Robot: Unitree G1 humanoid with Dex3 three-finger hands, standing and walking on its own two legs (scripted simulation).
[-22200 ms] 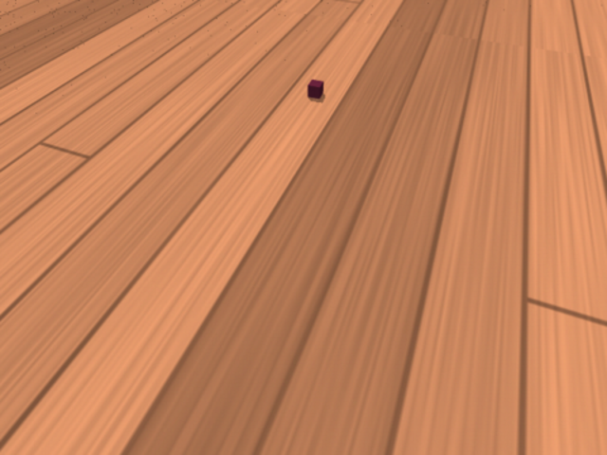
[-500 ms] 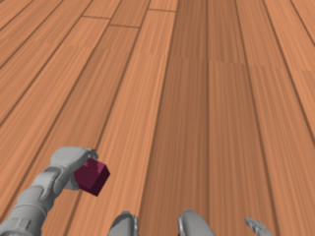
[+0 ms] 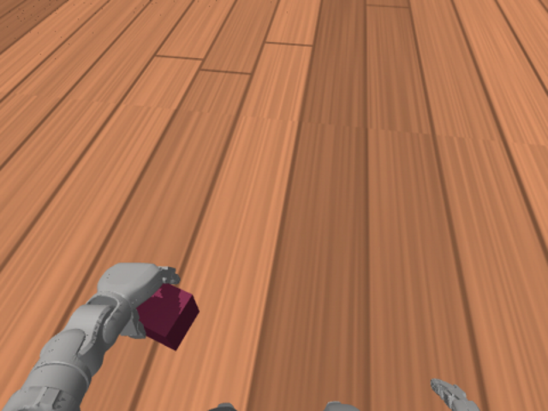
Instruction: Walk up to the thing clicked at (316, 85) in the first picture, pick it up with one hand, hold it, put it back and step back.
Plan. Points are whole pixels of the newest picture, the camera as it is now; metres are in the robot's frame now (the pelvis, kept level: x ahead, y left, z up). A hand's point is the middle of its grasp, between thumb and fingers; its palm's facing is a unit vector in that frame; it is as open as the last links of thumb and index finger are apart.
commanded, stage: hold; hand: left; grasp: from above
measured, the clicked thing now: (165, 314) +0.30 +0.20 -0.11
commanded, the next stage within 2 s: crouch in 1.78 s
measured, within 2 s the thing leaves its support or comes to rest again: neither
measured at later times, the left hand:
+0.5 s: hand (136, 302) +0.29 +0.22 -0.03, palm faces -0.50 +0.02 -0.87, open 10.4 cm
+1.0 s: hand (136, 314) +0.27 +0.21 -0.01, palm faces -0.48 +0.01 -0.88, open 10.4 cm
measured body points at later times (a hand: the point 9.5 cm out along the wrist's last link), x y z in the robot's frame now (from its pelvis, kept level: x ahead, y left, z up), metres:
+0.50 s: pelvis +0.01 +0.00 +0.01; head +0.02 -0.02 +0.46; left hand +0.32 +0.21 +0.02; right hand +0.12 -0.27 -0.10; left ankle +0.02 +0.11 -0.70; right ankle +0.01 -0.14 -0.70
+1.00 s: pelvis -0.01 -0.01 +0.02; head +0.00 -0.03 +0.47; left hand +0.29 +0.20 +0.04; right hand +0.13 -0.27 -0.10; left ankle +0.02 +0.11 -0.70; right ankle +0.01 -0.14 -0.70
